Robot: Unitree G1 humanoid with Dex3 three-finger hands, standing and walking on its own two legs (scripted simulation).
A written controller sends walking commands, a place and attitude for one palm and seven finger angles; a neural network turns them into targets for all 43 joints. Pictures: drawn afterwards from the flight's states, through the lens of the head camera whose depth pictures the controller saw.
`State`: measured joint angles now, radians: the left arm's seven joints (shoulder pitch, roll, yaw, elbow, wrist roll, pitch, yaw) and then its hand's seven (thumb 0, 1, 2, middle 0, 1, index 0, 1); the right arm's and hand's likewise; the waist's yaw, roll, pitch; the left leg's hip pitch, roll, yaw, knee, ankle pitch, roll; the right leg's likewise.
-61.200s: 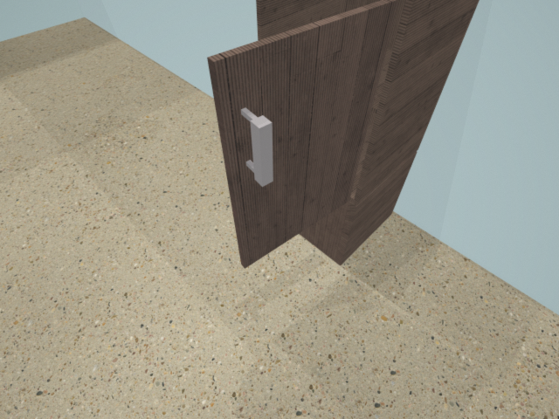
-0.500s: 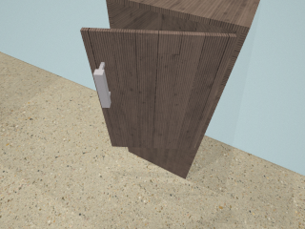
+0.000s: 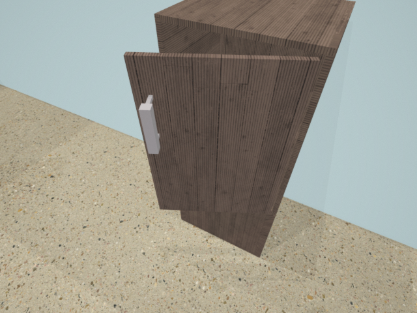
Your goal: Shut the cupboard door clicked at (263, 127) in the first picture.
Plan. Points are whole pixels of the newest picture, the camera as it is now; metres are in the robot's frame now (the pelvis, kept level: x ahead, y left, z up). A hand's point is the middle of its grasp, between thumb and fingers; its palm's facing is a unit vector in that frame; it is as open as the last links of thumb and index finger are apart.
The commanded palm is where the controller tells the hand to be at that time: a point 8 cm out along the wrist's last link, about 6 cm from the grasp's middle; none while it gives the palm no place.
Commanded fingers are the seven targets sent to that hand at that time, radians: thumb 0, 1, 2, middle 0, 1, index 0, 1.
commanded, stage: shuffle to correct the standing spot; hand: left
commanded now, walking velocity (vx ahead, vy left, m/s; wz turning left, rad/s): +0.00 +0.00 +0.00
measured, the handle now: (152, 124) +0.52 +0.17 +0.09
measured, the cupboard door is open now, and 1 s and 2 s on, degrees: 25 25 25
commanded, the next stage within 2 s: come to a stop and stand still in 0.30 s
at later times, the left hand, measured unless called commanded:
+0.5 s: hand out of the picture +0.01 +0.15 -0.18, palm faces +0.04 -0.99 -0.15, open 7.4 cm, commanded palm none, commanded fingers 0.00 0.90 0.90 -0.20 -0.30 -0.20 -0.30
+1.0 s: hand out of the picture +0.06 +0.21 -0.17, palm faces -0.01 -0.96 -0.27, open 7.4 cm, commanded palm none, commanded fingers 0.00 0.90 0.90 -0.20 -0.30 -0.20 -0.30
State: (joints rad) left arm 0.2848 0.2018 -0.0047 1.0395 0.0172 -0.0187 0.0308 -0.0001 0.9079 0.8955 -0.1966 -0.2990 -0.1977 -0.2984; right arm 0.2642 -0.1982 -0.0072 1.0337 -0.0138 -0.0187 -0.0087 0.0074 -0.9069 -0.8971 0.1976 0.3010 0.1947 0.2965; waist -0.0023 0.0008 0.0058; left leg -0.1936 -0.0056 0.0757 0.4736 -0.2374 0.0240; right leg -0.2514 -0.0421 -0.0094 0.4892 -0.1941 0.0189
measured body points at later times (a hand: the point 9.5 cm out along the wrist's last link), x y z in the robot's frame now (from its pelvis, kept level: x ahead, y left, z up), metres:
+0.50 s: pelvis +0.05 -0.01 -0.01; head +0.05 +0.00 +0.44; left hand +0.01 +0.20 -0.17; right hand +0.03 -0.23 -0.16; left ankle +0.02 +0.10 -0.74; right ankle +0.05 -0.13 -0.74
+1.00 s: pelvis +0.01 +0.01 -0.01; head +0.00 +0.00 +0.44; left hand +0.06 +0.26 -0.15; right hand +0.06 -0.22 -0.16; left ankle +0.01 +0.10 -0.74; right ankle +0.05 -0.13 -0.74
